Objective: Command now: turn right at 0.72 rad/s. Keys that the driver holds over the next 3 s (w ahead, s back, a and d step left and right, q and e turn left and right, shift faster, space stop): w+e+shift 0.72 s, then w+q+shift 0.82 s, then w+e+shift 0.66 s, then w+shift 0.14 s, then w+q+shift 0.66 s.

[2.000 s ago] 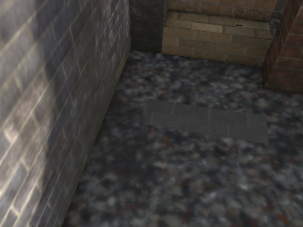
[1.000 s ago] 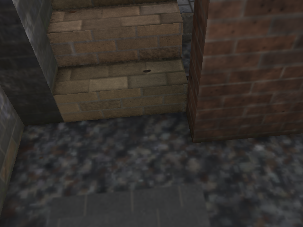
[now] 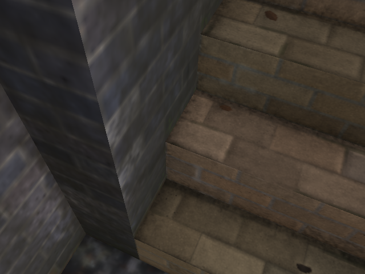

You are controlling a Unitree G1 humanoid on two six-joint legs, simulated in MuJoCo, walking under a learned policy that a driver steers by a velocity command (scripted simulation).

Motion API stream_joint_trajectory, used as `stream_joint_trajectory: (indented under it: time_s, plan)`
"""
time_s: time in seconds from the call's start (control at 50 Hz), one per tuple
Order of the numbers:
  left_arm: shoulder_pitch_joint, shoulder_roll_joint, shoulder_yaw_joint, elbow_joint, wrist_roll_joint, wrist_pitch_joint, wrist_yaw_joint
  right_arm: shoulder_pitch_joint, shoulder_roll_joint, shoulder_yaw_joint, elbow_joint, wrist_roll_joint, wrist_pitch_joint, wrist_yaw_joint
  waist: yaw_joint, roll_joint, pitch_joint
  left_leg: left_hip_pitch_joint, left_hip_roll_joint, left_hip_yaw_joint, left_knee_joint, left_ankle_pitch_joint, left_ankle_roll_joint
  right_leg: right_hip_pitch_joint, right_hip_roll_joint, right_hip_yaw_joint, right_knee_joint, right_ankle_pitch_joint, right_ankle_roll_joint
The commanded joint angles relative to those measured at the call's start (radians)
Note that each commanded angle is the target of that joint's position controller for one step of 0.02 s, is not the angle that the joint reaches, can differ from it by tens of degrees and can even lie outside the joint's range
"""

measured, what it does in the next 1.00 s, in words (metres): steps on the spot, turning right: right foot, then left foot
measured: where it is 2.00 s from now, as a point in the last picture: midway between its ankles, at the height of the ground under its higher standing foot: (239, 268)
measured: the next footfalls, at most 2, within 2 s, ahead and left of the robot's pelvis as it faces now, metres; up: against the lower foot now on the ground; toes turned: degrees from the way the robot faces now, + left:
right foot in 0.06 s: +0.18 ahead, -0.07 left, +0.00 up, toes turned -2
left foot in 0.50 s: +0.19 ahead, +0.14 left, +0.00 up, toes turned -36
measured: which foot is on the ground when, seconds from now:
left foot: down 0.00-0.04, up 0.06-0.48, down 0.50-0.94, up 0.96-1.00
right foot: up 0.00-0.04, down 0.06-0.50, up 0.52-0.92, down 0.94-1.00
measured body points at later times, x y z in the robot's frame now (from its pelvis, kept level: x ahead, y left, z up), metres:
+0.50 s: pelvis +0.07 +0.06 -0.01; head +0.10 +0.03 +0.43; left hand +0.39 +0.22 -0.05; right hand +0.08 -0.27 -0.12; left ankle +0.15 +0.16 -0.74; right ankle +0.14 -0.07 -0.74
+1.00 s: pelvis +0.04 +0.06 -0.01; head +0.05 +0.05 +0.44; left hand +0.33 +0.12 -0.09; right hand -0.10 -0.18 -0.13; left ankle +0.15 +0.15 -0.71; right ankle -0.10 +0.03 -0.74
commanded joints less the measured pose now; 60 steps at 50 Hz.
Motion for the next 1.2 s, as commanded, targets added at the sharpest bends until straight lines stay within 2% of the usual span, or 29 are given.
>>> stream_joint_trajectory:
  time_s: [0.02, 0.04, 0.06, 0.08, 0.1, 0.12, 0.16, 0.24, 0.32, 0.44, 0.46, 0.48, 0.5, 0.52, 0.54, 0.58, 0.64, 0.7, 0.8, 0.82, 0.84, 0.86, 0.88, 0.9, 0.94, 0.96, 0.98, 1.06, 1.2]
  plan:
    - [0.448, 0.073, 0.044, 0.053, 0.004, 0.023, 0.004, -0.245, -0.025, 0.007, -0.128, 0.0, 0.012, -0.018, 0.202, 0.154, -0.256, -0.192, 0.134, 0.029, 0.159, 0.685, 0.061, 0.561, 0.06, -0.051, -0.072, 0.108, -0.048]
    - [0.547, 0.112, 0.063, 0.072, 0.018, 0.018, 0.006, -0.311, -0.012, 0.012, -0.147, 0.013, 0.022, -0.023, 0.271, 0.094, -0.188, -0.293, 0.084, 0.013, 0.36, 0.482, 0.006, 0.63, 0.06, 0.017, -0.261, 0.13, -0.091]
    - [0.592, 0.166, 0.073, 0.083, 0.043, 0.004, 0.007, -0.337, 0.02, 0.028, -0.172, -0.006, 0.027, -0.012, 0.288, -0.13, -0.033, -0.538, -0.017, -0.043, 0.646, -0.28, -0.047, 0.687, 0.029, 0.178, -0.422, 0.48, -0.112]
    - [0.383, 0.251, 0.065, -0.014, 0.089, -0.03, 0.0, -0.173, 0.092, 0.045, -0.191, 0.004, 0.015, 0.011, 0.062, -0.349, 0.001, -0.73, -0.214, -0.208, 1.019, -0.481, -0.108, 0.605, -0.193, 0.684, -0.412, 1.001, -0.259]
    - [0.197, 0.271, 0.065, -0.151, 0.103, -0.025, 0.001, 0.105, 0.021, 0.033, -0.121, 0.005, 0.002, 0.043, -0.027, -0.321, -0.324, -0.655, -0.195, -0.442, 1.198, -0.385, -0.111, 0.716, -0.333, 0.959, -0.463, 0.904, -0.379]
    - [0.038, 0.278, 0.074, -0.246, 0.094, 0.005, 0.019, 0.145, -0.081, 0.007, -0.104, 0.017, -0.007, 0.056, -0.07, -0.204, -0.379, -0.635, -0.172, -0.477, 1.235, -0.298, -0.116, 0.671, -0.36, 1.005, -0.492, 0.598, -0.408]
    - [-0.013, 0.189, 0.052, -0.271, 0.026, 0.069, 0.07, -0.073, -0.125, -0.019, -0.114, 0.007, 0.015, 0.041, -0.009, 0.121, -0.239, -0.596, -0.126, -0.466, 1.135, -0.128, -0.155, 0.409, -0.243, 0.825, -0.472, 0.197, -0.301]
    - [-0.028, 0.152, 0.035, -0.287, 0.014, 0.155, 0.124, -0.123, -0.044, -0.03, -0.167, 0.028, -0.001, 0.064, -0.031, -0.023, -0.184, -0.418, -0.178, -0.361, 0.863, 0.022, -0.181, 0.201, -0.037, 0.555, -0.47, 0.022, -0.241]
    - [-0.005, 0.12, 0.038, -0.323, 0.02, 0.199, 0.114, -0.14, 0.004, -0.031, -0.161, 0.061, -0.023, 0.056, 0.018, -0.133, -0.252, -0.409, -0.193, -0.364, 0.52, 0.035, -0.18, 0.412, -0.046, 0.609, -0.459, -0.067, -0.229]
    - [-0.019, 0.126, 0.064, -0.359, 0.025, 0.192, 0.069, -0.117, -0.07, -0.065, -0.103, 0.068, -0.055, 0.058, 0.058, -0.312, -0.191, -0.228, -0.175, -0.337, 0.149, -0.034, -0.1, 0.407, -0.027, 0.686, -0.529, -0.301, -0.236]
    - [-0.03, 0.148, 0.079, -0.352, -0.032, 0.185, 0.064, -0.088, -0.093, -0.089, -0.089, 0.049, -0.057, 0.055, 0.036, -0.288, -0.163, -0.139, -0.177, -0.324, 0.051, -0.014, -0.091, 0.339, 0.016, 0.678, -0.535, -0.341, -0.211]
    - [-0.084, 0.137, 0.073, -0.373, -0.037, 0.18, 0.058, -0.014, -0.108, -0.095, -0.062, 0.059, -0.05, 0.055, -0.001, -0.279, -0.148, -0.054, -0.149, -0.309, -0.072, 0.056, -0.088, 0.283, 0.043, 0.662, -0.506, -0.371, -0.183]
    - [-0.083, 0.105, 0.065, -0.38, -0.04, 0.176, 0.052, 0.059, -0.127, -0.106, -0.031, 0.051, -0.046, 0.057, -0.016, -0.186, -0.194, 0.108, -0.051, -0.357, -0.144, 0.117, -0.057, 0.175, 0.091, 0.604, -0.364, -0.462, -0.153]
    - [-0.028, 0.015, 0.046, -0.382, -0.039, 0.175, 0.044, 0.055, -0.189, -0.113, -0.042, 0.009, -0.039, 0.056, 0.026, 0.104, -0.258, 0.179, 0.212, -0.59, -0.216, 0.091, 0.048, 0.055, 0.208, 0.399, 0.036, -0.487, -0.106]
    - [-0.089, 0.134, 0.075, -0.432, -0.033, 0.148, 0.036, 0.031, -0.198, -0.123, -0.077, -0.026, -0.053, 0.049, 0.025, 0.298, -0.261, 0.024, 0.424, -0.857, -0.331, 0.071, 0.193, -0.081, 0.131, 0.362, 0.344, -0.463, -0.058]
    - [0.028, 0.177, 0.085, -0.375, -0.007, 0.147, 0.028, -0.181, -0.07, -0.08, -0.156, 0.001, -0.049, 0.02, 0.102, 0.169, -0.201, -0.083, 0.292, -0.564, -0.256, 0.063, 0.118, -0.05, 0.068, 0.26, 0.734, -0.353, -0.037]
    - [-0.04, 0.097, 0.038, -0.392, -0.023, 0.139, 0.032, -0.06, -0.136, -0.074, -0.161, 0.029, -0.023, 0.0, 0.035, -0.018, -0.138, 0.01, 0.156, -0.353, -0.164, 0.248, 0.078, -0.147, 0.022, 0.191, 0.712, -0.178, -0.014]
    - [-0.129, 0.062, 0.016, -0.432, -0.056, 0.143, 0.038, 0.082, -0.151, -0.081, -0.145, 0.037, 0.025, -0.005, -0.063, 0.159, -0.107, 0.12, 0.165, -0.296, -0.18, 0.201, 0.116, -0.221, -0.023, 0.113, 0.522, -0.15, 0.046]
    - [-0.105, -0.014, -0.034, -0.424, -0.027, 0.123, 0.029, 0.063, -0.181, -0.09, -0.178, 0.051, 0.008, 0.025, -0.041, 0.187, -0.149, 0.001, 0.191, -0.295, -0.247, 0.098, 0.151, 0.09, -0.051, 0.096, 0.203, -0.36, 0.008]
    - [0.014, 0.027, -0.013, -0.393, 0.064, 0.183, -0.04, 0.161, -0.185, -0.111, -0.126, 0.055, -0.011, 0.045, -0.02, 0.154, -0.289, -0.029, 0.301, -0.454, -0.322, -0.459, 0.086, 0.238, 0.069, 0.076, 0.119, -0.464, -0.102]
    - [0.01, 0.027, -0.005, -0.394, 0.058, 0.196, -0.077, 0.068, -0.177, -0.109, -0.14, 0.073, -0.014, 0.055, 0.029, 0.23, -0.168, -0.185, 0.258, -0.394, -0.363, -0.454, 0.016, 0.364, 0.064, 0.045, 0.037, -0.424, -0.152]
    - [0.06, 0.076, 0.024, -0.321, -0.041, 0.195, -0.037, -0.089, -0.122, -0.084, -0.216, 0.075, 0.003, 0.124, 0.056, 0.428, -0.197, -0.231, 0.157, -0.267, -0.358, -0.357, 0.075, 0.486, 0.049, 0.026, -0.058, -0.447, -0.13]
    - [0.08, 0.01, -0.014, -0.33, 0.036, 0.178, -0.068, 0.041, -0.146, -0.109, -0.143, 0.041, -0.004, 0.073, 0.038, 0.283, -0.074, -0.171, 0.183, -0.352, -0.31, -0.311, 0.059, 0.442, 0.082, 0.003, -0.285, -0.485, -0.202]
    - [0.093, -0.032, -0.011, -0.304, 0.004, 0.125, -0.016, 0.071, -0.112, -0.097, -0.113, 0.047, -0.009, 0.102, 0.087, 0.201, -0.103, -0.183, 0.052, -0.234, -0.182, -0.195, 0.069, 0.629, 0.032, 0.057, -0.546, -0.233, -0.176]
    - [0.177, -0.02, -0.013, -0.253, 0.051, 0.072, 0.008, 0.096, 0.034, -0.075, -0.136, 0.047, -0.018, 0.104, 0.111, -0.1, -0.077, -0.55, -0.061, -0.235, 0.295, -0.258, 0.039, 0.859, -0.145, 0.24, -0.546, -0.264, -0.066]
    - [0.272, 0.097, -0.001, -0.267, 0.042, 0.069, 0.029, 0.079, 0.104, -0.057, -0.205, 0.05, -0.038, 0.104, 0.124, -0.192, -0.126, -0.712, -0.109, -0.307, 0.487, -0.32, -0.003, 0.886, -0.431, 0.518, -0.509, -0.029, -0.058]
    - [0.326, 0.217, 0.059, -0.216, 0.04, 0.075, 0.054, 0.013, -0.002, -0.075, -0.249, 0.04, -0.053, 0.114, 0.149, -0.242, -0.139, -0.751, -0.009, -0.386, 0.523, -0.182, -0.004, 0.799, -0.498, 0.588, -0.576, -0.154, -0.211]
    - [0.022, 0.017, 0.003, -0.265, 0.047, 0.057, 0.039, 0.046, -0.067, -0.105, -0.167, 0.039, -0.006, 0.138, -0.004, -0.199, 0.017, -0.576, -0.023, -0.269, 0.779, 0.033, -0.078, 0.516, -0.247, 0.157, -0.597, 0.253, -0.223]
    - [-0.021, 0.082, 0.025, -0.238, 0.053, 0.056, 0.071, 0.122, -0.007, -0.079, -0.207, 0.052, 0.049, 0.113, -0.078, -0.134, -0.054, -0.37, -0.015, -0.158, 0.785, -0.1, -0.01, 0.546, -0.231, -0.071, -0.504, 0.685, -0.216]
Over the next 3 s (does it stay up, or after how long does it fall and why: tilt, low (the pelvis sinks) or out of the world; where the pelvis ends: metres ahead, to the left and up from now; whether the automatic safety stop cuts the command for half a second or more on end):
stays up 0.69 -0.44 0.47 its command is cut before an obstacle from the start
